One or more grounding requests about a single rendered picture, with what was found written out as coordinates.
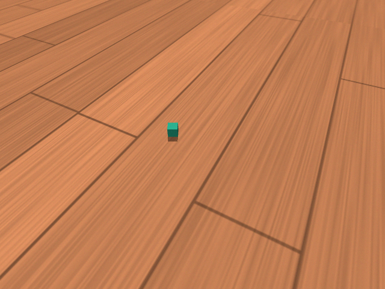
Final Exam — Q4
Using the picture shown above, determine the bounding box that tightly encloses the cube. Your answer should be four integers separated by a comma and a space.
167, 123, 179, 137

